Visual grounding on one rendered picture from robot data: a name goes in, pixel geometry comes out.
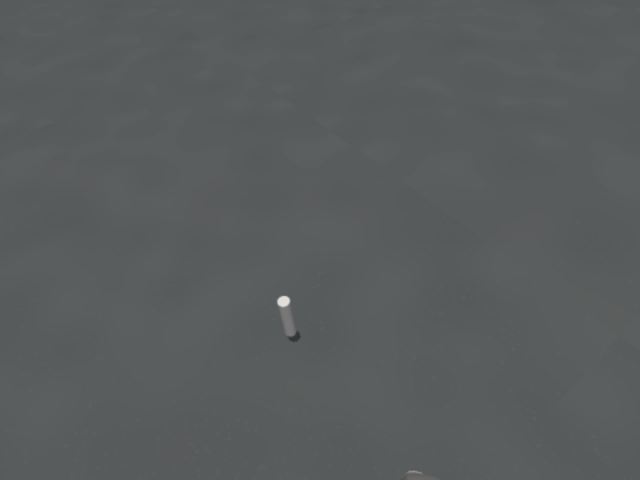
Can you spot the can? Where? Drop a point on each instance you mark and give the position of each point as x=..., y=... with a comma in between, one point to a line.
x=287, y=315

